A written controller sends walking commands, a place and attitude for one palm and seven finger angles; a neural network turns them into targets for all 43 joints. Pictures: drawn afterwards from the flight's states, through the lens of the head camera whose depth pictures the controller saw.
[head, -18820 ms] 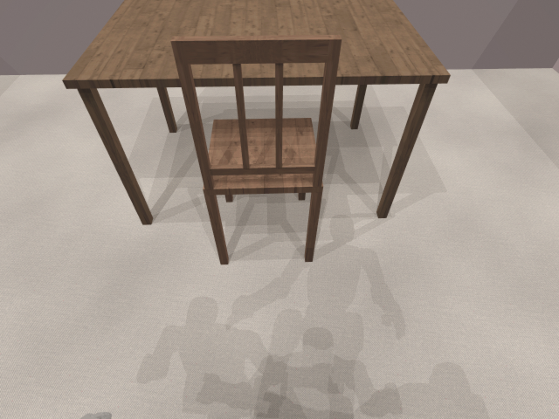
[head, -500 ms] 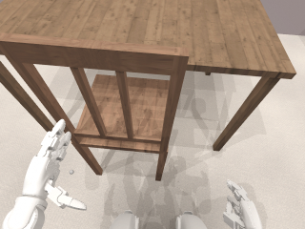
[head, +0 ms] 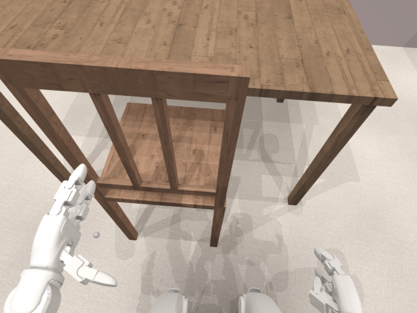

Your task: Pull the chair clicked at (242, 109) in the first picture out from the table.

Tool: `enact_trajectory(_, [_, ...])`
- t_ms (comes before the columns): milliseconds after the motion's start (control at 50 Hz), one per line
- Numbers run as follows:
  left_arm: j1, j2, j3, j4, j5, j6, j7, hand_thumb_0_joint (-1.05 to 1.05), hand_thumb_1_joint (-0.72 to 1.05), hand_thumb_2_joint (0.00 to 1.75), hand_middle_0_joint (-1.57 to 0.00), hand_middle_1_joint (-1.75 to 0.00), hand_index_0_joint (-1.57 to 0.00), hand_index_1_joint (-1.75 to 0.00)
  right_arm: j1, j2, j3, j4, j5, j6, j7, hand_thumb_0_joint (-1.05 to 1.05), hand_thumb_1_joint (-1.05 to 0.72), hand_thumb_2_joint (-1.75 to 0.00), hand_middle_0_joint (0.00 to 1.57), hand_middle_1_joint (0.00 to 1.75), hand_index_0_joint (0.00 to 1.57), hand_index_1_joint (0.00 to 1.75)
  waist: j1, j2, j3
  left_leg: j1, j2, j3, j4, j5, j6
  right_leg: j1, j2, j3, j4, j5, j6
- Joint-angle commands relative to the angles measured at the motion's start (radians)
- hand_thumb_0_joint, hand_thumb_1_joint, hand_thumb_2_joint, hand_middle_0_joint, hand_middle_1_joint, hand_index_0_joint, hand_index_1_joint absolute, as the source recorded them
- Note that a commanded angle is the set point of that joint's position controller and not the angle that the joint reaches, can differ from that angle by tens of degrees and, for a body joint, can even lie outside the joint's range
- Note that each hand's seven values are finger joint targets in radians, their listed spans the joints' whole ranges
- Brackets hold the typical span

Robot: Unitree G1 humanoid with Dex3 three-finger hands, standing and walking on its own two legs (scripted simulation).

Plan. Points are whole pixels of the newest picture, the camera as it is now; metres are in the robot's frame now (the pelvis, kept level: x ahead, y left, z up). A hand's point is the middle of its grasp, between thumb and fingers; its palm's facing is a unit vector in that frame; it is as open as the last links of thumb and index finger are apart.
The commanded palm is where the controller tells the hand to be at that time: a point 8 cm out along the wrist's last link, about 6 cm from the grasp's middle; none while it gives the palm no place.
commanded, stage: raise the hand toward the chair's back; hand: left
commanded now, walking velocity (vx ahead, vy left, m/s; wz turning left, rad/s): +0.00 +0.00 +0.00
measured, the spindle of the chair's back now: (122, 147) +0.44 +0.21 +0.01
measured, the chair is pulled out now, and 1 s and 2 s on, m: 0.00 0.00 0.00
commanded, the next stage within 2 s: aim the fingers beside a spindle in 0.02 s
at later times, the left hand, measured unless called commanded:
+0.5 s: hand (102, 231) +0.25 +0.20 +0.03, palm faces -0.05 -1.00 -0.04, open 16.9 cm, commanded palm +0.23 +0.25 +0.03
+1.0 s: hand (111, 226) +0.27 +0.19 +0.01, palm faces -0.05 -1.00 -0.05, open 16.9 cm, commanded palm +0.26 +0.25 +0.01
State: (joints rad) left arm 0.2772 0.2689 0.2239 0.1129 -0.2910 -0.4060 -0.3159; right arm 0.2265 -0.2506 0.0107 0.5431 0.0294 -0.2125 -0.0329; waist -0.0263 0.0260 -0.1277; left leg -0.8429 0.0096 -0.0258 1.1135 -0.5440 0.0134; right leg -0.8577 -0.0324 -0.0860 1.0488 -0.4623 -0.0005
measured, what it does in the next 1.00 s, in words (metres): stands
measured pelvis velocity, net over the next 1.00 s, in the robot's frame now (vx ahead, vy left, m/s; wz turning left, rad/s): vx -0.01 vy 0.00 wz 0.00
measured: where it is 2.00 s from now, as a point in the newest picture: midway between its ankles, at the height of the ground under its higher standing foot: outside the picture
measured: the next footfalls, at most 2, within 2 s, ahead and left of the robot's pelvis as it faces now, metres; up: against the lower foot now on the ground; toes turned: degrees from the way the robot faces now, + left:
none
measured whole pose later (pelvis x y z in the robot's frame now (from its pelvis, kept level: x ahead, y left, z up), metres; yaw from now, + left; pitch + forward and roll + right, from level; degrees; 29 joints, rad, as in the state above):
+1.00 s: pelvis -0.01 +0.00 -0.02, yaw +0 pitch +19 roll -2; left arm 0.13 0.26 0.20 0.21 -0.26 -0.44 -0.29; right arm 0.21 -0.25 0.02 0.55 0.02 -0.19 -0.02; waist -0.03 0.02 -0.15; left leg -0.99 0.00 -0.02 1.22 -0.57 0.02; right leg -1.01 -0.04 -0.08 1.16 -0.48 0.00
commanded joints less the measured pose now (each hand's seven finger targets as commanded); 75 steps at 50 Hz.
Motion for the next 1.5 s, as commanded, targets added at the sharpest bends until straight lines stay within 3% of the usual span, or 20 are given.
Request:
enact_trajectory(0, [-0.061, 0.147, 0.089, -0.214, -0.021, -0.066, -0.007, 0.0, -0.5, 0.3, -0.06, -0.08, -0.06, -0.08, -0.022, -0.136, -0.057, -0.137, 0.001, -0.057, -0.016, 0.0, -0.9, -0.9, 0.2, 0.3, 0.2, 0.3, 0.002, 0.02, -0.264, 0.106, -0.014, -0.009, -0.169, 0.322, 0.002, 0.22, 0.025, 0.026, -0.128, 0.21, -0.018])
enact_trajectory(60, [-0.065, 0.147, 0.087, -0.189, -0.023, -0.062, -0.01, 0.0, -0.5, 0.3, -0.06, -0.08, -0.06, -0.08, -0.026, -0.137, -0.055, -0.134, 0.002, -0.055, -0.017, 0.0, -0.9, -0.9, 0.2, 0.3, 0.2, 0.3, -0.005, 0.009, -0.229, 0.087, -0.013, -0.01, -0.165, 0.295, 0.003, 0.201, 0.027, 0.027, -0.134, 0.183, -0.019])
enact_trajectory(120, [-0.091, 0.132, 0.063, -0.207, -0.018, -0.061, -0.015, 0.0, -0.5, 0.3, -0.06, -0.08, -0.06, -0.08, -0.028, -0.137, -0.051, -0.138, 0.001, -0.059, -0.017, 0.0, -0.9, -0.9, 0.2, 0.3, 0.2, 0.3, -0.006, 0.039, -0.241, 0.094, -0.015, -0.012, -0.166, 0.294, 0.002, 0.193, 0.023, 0.026, -0.126, 0.182, -0.02])
enact_trajectory(160, [-0.072, 0.148, 0.088, -0.178, -0.019, -0.059, -0.013, 0.0, -0.5, 0.3, -0.06, -0.08, -0.06, -0.08, -0.028, -0.138, -0.055, -0.131, -0.001, -0.058, -0.018, 0.0, -0.9, -0.9, 0.2, 0.3, 0.2, 0.3, -0.003, 0.004, -0.247, 0.079, -0.014, -0.012, -0.154, 0.307, 0.004, 0.202, 0.026, 0.029, -0.123, 0.197, -0.02])
enact_trajectory(200, [-0.084, 0.136, 0.075, -0.185, -0.017, -0.067, -0.018, 0.0, -0.5, 0.3, -0.06, -0.08, -0.06, -0.08, -0.026, -0.137, -0.054, -0.133, 0.0, -0.059, -0.016, 0.0, -0.9, -0.9, 0.2, 0.3, 0.2, 0.3, -0.001, 0.031, -0.248, 0.084, -0.015, -0.012, -0.156, 0.307, 0.0, 0.191, 0.024, 0.026, -0.114, 0.195, -0.021])
enact_trajectory(260, [-0.121, 0.156, 0.091, -0.164, -0.017, -0.067, -0.014, 0.0, -0.5, 0.3, -0.06, -0.08, -0.06, -0.08, -0.026, -0.141, -0.054, -0.127, -0.001, -0.055, -0.018, 0.0, -0.9, -0.9, 0.2, 0.3, 0.2, 0.3, -0.008, 0.007, -0.237, 0.056, -0.014, -0.011, -0.141, 0.289, 0.003, 0.177, 0.025, 0.031, -0.111, 0.179, -0.02])
enact_trajectory(320, [-0.125, 0.135, 0.064, -0.19, -0.014, -0.079, -0.014, 0.0, -0.5, 0.3, -0.06, -0.08, -0.06, -0.08, -0.024, -0.139, -0.055, -0.133, -0.002, -0.062, -0.015, 0.0, -0.9, -0.9, 0.2, 0.3, 0.2, 0.3, -0.001, 0.057, -0.266, 0.085, -0.013, -0.014, -0.144, 0.306, -0.001, 0.162, 0.023, 0.026, -0.099, 0.182, -0.023])
enact_trajectory(400, [-0.097, 0.14, 0.075, -0.167, -0.009, -0.072, -0.001, 0.0, -0.5, 0.3, -0.06, -0.08, -0.06, -0.08, -0.023, -0.139, -0.057, -0.132, -0.005, -0.056, -0.011, 0.0, -0.9, -0.9, 0.2, 0.3, 0.2, 0.3, 0.007, 0.034, -0.285, 0.071, -0.014, -0.012, -0.138, 0.322, -0.002, 0.176, 0.022, 0.025, -0.088, 0.199, -0.023])
enact_trajectory(420, [-0.125, 0.134, 0.069, -0.164, -0.01, -0.072, -0.001, 0.0, -0.5, 0.3, -0.06, -0.08, -0.06, -0.08, -0.023, -0.14, -0.057, -0.131, -0.004, -0.054, -0.012, 0.0, -0.9, -0.9, 0.2, 0.3, 0.2, 0.3, -0.004, 0.009, -0.285, 0.059, -0.014, -0.012, -0.131, 0.315, 0.0, 0.17, 0.022, 0.025, -0.086, 0.202, -0.019])
enact_trajectory(480, [-0.138, 0.145, 0.082, -0.142, -0.005, -0.075, 0.002, 0.0, -0.5, 0.3, -0.06, -0.08, -0.06, -0.08, -0.028, -0.142, -0.056, -0.129, -0.003, -0.046, -0.011, 0.0, -0.9, -0.9, 0.2, 0.3, 0.2, 0.3, 0.0, 0.026, -0.265, 0.042, -0.014, -0.012, -0.133, 0.289, -0.001, 0.151, 0.024, 0.026, -0.082, 0.17, -0.023])
enact_trajectory(580, [-0.145, 0.153, 0.085, -0.154, -0.006, -0.088, 0.005, 0.0, -0.5, 0.3, -0.06, -0.08, -0.06, -0.08, -0.02, -0.144, -0.059, -0.129, -0.006, -0.046, -0.009, 0.0, -0.9, -0.9, 0.2, 0.3, 0.2, 0.3, 0.004, 0.031, -0.312, 0.053, -0.011, -0.016, -0.122, 0.321, -0.002, 0.151, 0.024, 0.027, -0.066, 0.193, -0.024])
enact_trajectory(620, [-0.144, 0.125, 0.055, -0.166, -0.009, -0.093, 0.003, 0.0, -0.5, 0.3, -0.06, -0.08, -0.06, -0.08, -0.023, -0.14, -0.057, -0.132, -0.006, -0.048, -0.005, 0.0, -0.9, -0.9, 0.2, 0.3, 0.2, 0.3, 0.002, 0.054, -0.302, 0.058, -0.012, -0.016, -0.122, 0.323, -0.005, 0.138, 0.021, 0.022, -0.063, 0.188, -0.024])
enact_trajectory(660, [-0.146, 0.144, 0.076, -0.13, -0.005, -0.091, 0.008, 0.0, -0.5, 0.3, -0.06, -0.08, -0.06, -0.08, -0.022, -0.145, -0.059, -0.122, -0.006, -0.042, -0.007, 0.0, -0.9, -0.9, 0.2, 0.3, 0.2, 0.3, -0.004, 0.013, -0.287, 0.035, -0.009, -0.018, -0.111, 0.313, -0.002, 0.124, 0.026, 0.023, -0.059, 0.184, -0.023])
enact_trajectory(800, [-0.207, 0.107, 0.019, -0.165, 0.008, -0.1, 0.016, 0.0, -0.5, 0.3, -0.06, -0.08, -0.06, -0.08, -0.023, -0.144, -0.058, -0.13, -0.009, -0.043, -0.003, 0.0, -0.9, -0.9, 0.2, 0.3, 0.2, 0.3, -0.007, 0.055, -0.326, 0.048, -0.01, -0.023, -0.101, 0.309, -0.005, 0.094, 0.02, 0.022, -0.038, 0.167, -0.024])
enact_trajectory(860, [-0.226, 0.145, 0.059, -0.113, 0.012, -0.097, 0.025, 0.0, -0.5, 0.3, -0.06, -0.08, -0.06, -0.08, -0.024, -0.149, -0.056, -0.12, -0.009, -0.034, -0.006, 0.0, -0.9, -0.9, 0.2, 0.3, 0.2, 0.3, -0.01, 0.019, -0.284, -0.001, -0.011, -0.022, -0.095, 0.256, -0.002, 0.075, 0.023, 0.027, -0.043, 0.125, -0.025])
enact_trajectory(1000, [-0.323, 0.121, 0.028, -0.088, 0.021, -0.095, 0.024, 0.0, -0.5, 0.3, -0.06, -0.08, -0.06, -0.08, -0.025, -0.149, -0.053, -0.119, -0.01, -0.025, -0.008, 0.0, -0.9, -0.9, 0.2, 0.3, 0.2, 0.3, -0.018, 0.041, -0.321, 0.003, -0.011, -0.024, -0.082, 0.256, 0.0, 0.058, 0.022, 0.028, -0.025, 0.127, -0.025])
enact_trajectory(1100, [-0.314, 0.111, 0.016, -0.089, 0.023, -0.092, 0.026, 0.0, -0.5, 0.3, -0.06, -0.08, -0.06, -0.08, -0.02, -0.149, -0.056, -0.117, -0.012, -0.024, -0.002, 0.0, -0.9, -0.9, 0.2, 0.3, 0.2, 0.3, -0.009, 0.049, -0.362, 0.022, -0.009, -0.027, -0.072, 0.307, -0.003, 0.06, 0.02, 0.026, -0.009, 0.165, -0.026])
enact_trajectory(1260, [-0.352, 0.155, 0.071, -0.043, 0.036, -0.098, 0.057, 0.0, -0.5, 0.3, -0.06, -0.08, -0.06, -0.08, -0.019, -0.152, -0.058, -0.115, -0.017, 0.0, 0.0, 0.0, -0.9, -0.9, 0.2, 0.3, 0.2, 0.3, -0.006, 0.011, -0.355, -0.046, -0.011, -0.015, -0.048, 0.275, 0.002, 0.061, 0.021, 0.038, 0.007, 0.161, -0.024])
enact_trajectory(1300, [-0.379, 0.144, 0.055, -0.056, 0.038, -0.11, 0.053, 0.0, -0.5, 0.3, -0.06, -0.08, -0.06, -0.08, -0.021, -0.148, -0.058, -0.113, -0.016, 0.0, 0.001, 0.0, -0.9, -0.9, 0.2, 0.3, 0.2, 0.3, -0.01, 0.04, -0.371, -0.031, -0.01, -0.014, -0.044, 0.285, 0.001, 0.055, 0.019, 0.041, 0.01, 0.17, -0.025])
enact_trajectory(1480, [-0.398, 0.138, 0.051, 0.012, 0.032, -0.105, 0.031, 0.0, -0.5, 0.3, -0.06, -0.08, -0.06, -0.08, -0.012, -0.154, -0.061, -0.097, -0.013, 0.008, 0.001, 0.0, -0.9, -0.9, 0.2, 0.3, 0.2, 0.3, -0.023, 0.02, -0.39, -0.06, -0.01, -0.008, -0.015, 0.293, 0.007, 0.054, 0.018, 0.05, 0.022, 0.198, -0.02])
